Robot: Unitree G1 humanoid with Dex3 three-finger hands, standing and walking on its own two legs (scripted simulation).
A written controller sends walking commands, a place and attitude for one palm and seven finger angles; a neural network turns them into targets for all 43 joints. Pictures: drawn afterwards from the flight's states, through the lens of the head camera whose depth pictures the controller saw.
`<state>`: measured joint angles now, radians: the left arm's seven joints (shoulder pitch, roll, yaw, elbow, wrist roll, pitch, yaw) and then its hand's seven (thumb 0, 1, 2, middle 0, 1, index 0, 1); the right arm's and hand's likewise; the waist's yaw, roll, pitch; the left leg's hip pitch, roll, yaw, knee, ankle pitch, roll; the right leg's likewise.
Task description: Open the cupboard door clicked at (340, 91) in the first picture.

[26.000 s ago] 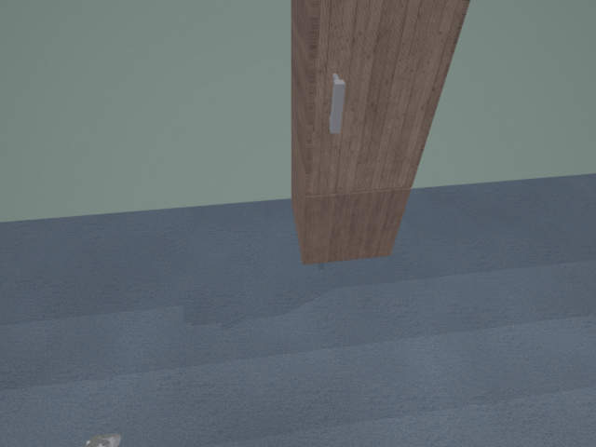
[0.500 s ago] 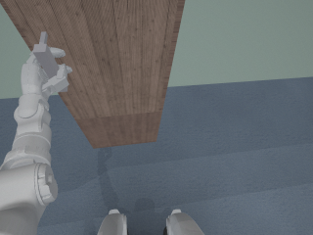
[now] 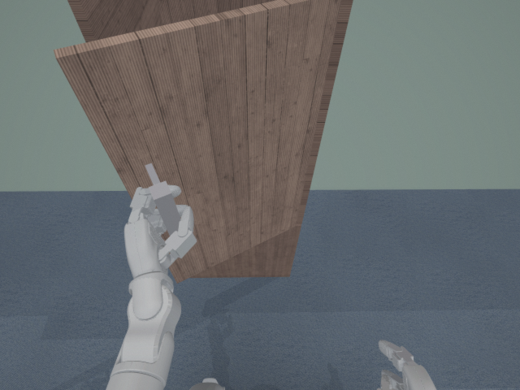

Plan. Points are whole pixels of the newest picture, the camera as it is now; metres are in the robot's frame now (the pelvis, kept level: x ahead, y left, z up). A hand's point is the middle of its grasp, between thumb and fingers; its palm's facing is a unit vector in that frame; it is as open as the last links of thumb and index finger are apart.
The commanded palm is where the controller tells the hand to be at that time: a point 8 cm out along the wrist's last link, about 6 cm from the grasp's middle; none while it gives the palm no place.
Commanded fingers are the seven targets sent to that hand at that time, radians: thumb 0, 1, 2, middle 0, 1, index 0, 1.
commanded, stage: pull the door open along its arc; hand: left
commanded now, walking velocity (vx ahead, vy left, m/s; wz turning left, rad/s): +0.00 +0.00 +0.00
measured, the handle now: (166, 207) +0.38 +0.17 +0.06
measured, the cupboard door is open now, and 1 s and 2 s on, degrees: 28 47 49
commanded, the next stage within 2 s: open thumb and fingers to let go in 0.30 s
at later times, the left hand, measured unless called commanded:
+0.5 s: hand (239, 274) +0.27 +0.04 +0.06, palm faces +0.40 -0.92 -0.04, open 6.4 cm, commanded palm +0.22 +0.09 +0.06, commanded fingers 0.00 0.48 0.72 -0.37 -1.30 -0.37 -1.30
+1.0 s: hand (234, 279) +0.26 +0.05 +0.06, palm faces +0.41 -0.91 -0.02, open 13.6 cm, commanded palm +0.22 +0.08 +0.06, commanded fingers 0.00 -0.50 0.30 -0.22 -0.75 -0.22 -0.75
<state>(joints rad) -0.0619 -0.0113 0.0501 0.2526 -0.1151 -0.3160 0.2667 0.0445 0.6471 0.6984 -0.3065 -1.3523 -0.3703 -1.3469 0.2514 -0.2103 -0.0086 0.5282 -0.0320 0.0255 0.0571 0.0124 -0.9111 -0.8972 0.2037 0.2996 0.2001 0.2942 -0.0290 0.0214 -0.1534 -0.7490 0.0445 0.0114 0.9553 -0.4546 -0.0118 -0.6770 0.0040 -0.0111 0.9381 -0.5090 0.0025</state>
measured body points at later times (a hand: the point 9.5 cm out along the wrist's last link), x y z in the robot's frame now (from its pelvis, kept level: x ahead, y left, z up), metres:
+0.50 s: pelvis +0.00 -0.05 +0.00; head +0.03 -0.07 +0.45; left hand +0.25 +0.09 +0.06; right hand +0.20 -0.25 -0.10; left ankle +0.00 +0.12 -0.68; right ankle -0.03 -0.12 -0.68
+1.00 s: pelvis -0.02 -0.04 +0.00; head +0.01 -0.07 +0.44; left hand +0.24 +0.10 +0.06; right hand +0.16 -0.26 -0.11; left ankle +0.00 +0.12 -0.68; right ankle -0.03 -0.12 -0.68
